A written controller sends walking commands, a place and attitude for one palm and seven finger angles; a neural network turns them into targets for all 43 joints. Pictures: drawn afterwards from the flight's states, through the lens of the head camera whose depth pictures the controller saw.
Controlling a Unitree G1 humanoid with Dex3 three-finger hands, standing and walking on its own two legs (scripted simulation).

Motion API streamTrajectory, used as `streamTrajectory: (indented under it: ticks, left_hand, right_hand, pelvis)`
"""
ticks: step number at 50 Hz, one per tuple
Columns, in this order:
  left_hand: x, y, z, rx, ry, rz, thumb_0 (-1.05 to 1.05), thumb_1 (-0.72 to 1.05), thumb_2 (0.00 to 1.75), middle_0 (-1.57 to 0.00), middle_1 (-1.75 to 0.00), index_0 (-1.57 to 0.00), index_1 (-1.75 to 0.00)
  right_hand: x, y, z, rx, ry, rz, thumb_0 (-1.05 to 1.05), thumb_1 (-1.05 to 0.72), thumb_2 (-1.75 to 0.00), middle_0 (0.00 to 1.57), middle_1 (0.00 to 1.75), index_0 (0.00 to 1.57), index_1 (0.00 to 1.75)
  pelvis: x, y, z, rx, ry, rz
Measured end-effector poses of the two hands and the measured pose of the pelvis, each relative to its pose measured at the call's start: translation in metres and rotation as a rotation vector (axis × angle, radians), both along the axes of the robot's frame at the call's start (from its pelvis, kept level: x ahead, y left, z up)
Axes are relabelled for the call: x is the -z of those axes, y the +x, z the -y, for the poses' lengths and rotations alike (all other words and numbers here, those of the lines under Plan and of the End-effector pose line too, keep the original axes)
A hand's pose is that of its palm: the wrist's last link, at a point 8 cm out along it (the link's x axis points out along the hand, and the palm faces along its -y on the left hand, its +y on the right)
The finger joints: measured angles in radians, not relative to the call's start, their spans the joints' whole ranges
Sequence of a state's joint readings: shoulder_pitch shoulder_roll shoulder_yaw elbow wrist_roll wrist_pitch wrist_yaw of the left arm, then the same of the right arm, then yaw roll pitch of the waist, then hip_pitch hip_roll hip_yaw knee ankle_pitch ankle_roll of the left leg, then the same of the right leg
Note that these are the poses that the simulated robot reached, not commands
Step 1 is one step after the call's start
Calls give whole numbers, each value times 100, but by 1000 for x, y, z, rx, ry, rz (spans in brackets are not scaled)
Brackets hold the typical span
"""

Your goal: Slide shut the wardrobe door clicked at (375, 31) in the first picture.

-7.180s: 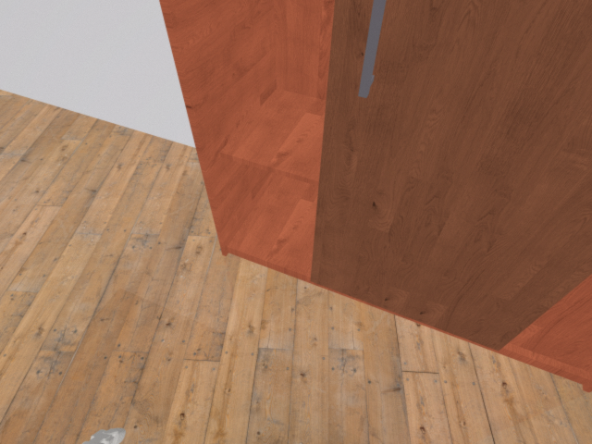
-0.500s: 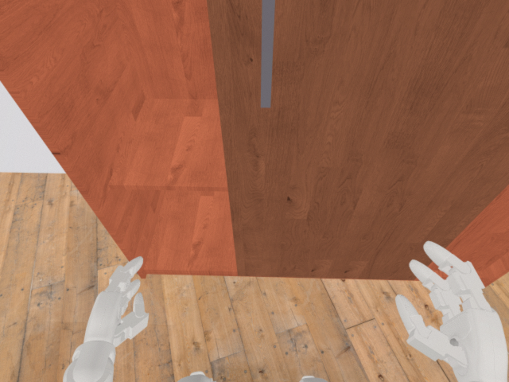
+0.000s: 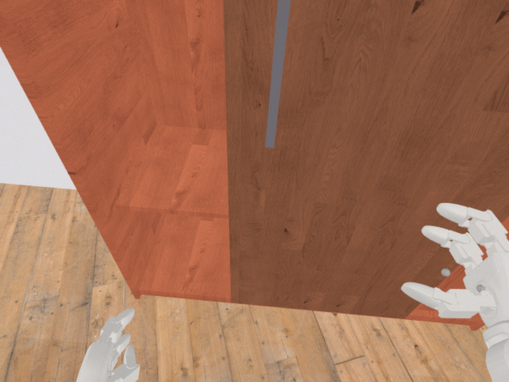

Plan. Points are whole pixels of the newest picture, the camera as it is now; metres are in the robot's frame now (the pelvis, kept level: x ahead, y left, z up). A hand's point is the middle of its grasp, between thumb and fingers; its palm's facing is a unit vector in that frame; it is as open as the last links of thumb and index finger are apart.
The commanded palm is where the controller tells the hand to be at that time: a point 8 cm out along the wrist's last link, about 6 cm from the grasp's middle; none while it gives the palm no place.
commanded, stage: raise the hand with hooked fingers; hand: right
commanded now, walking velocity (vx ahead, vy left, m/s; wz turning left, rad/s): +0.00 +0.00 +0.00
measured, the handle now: (278, 58) +0.52 -0.02 +0.28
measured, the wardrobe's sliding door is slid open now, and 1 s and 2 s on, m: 0.37 0.37 0.37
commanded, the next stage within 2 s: move the hooked fingers beside the handle in 1.08 s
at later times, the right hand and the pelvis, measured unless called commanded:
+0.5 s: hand (507, 190) +0.28 -0.26 +0.24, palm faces +0.18 +0.98 -0.12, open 13.9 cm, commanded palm +0.24 -0.30 +0.25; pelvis +0.01 +0.01 +0.01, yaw -1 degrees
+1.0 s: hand out of the picture +0.28 -0.26 +0.26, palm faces +0.19 +0.98 -0.10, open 13.9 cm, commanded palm +0.24 -0.30 +0.27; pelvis +0.00 +0.02 +0.01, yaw +0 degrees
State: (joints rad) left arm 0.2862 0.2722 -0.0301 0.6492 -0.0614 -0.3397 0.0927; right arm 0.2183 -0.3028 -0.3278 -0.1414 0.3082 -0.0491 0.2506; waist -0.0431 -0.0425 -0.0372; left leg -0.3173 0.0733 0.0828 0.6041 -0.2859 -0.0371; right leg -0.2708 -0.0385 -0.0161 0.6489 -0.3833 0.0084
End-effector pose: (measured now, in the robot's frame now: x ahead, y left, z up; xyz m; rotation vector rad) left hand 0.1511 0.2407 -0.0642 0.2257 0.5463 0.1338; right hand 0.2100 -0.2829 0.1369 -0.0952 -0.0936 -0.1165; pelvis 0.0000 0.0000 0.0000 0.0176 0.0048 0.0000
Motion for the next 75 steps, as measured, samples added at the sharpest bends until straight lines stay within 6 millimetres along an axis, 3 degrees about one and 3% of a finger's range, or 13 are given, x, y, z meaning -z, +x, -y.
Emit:
streamTrajectory:
  ticks: [8, 14, 21, 32, 42, 62, 75]
  left_hand:
    - [-24, 42, 17, 58, -32, 117, 2, 90, 90, -20, -30, -20, -30]
    - [-27, 58, 31, 100, -69, 124, 2, 90, 90, -20, -30, -20, -30]
    - [-21, 58, 31, 107, -88, 81, 2, 90, 90, -20, -30, -21, -30]
    - [-12, 45, 8, 64, -73, 27, 2, 90, 90, -20, -30, -20, -30]
    - [-14, 40, -4, 30, -67, 33, 2, 90, 90, -20, -30, -20, -30]
    - [-15, 46, 13, 67, -88, 53, 2, 90, 90, -20, -30, -20, -30]
    - [-15, 48, 17, 54, -92, 48, 2, 90, 90, -20, -30, -20, -30]
  right_hand:
    - [-40, 13, 13, 23, -7, 45, 0, 28, -39, 29, 106, 29, 106]
    - [-64, 23, 20, 39, -13, 38, 0, 40, -34, 30, 114, 30, 114]
    - [-94, 32, 27, 48, -29, 56, 0, 47, -31, 30, 119, 30, 119]
    - [-137, 49, 36, 46, -45, 85, -1, 50, -30, 30, 120, 30, 120]
    - [-122, 49, 28, 24, -21, 39, -1, 50, -30, 30, 120, 30, 120]
    - [-125, 45, 34, 50, -15, 51, -1, 50, -30, 30, 121, 30, 120]
    - [-121, 76, -8, -22, 13, 73, -1, 50, -30, 30, 121, 30, 120]
  pelvis:
    - [-7, 5, -3, 5, -3, 38]
    - [-10, 7, -8, 10, -5, 49]
    - [-12, 9, -12, 14, -7, 56]
    - [-14, 8, -17, 13, -12, 57]
    - [-13, 5, -17, 0, -16, 51]
    - [-13, 4, -16, 9, -13, 58]
    - [-14, 5, -12, 2, -17, 55]
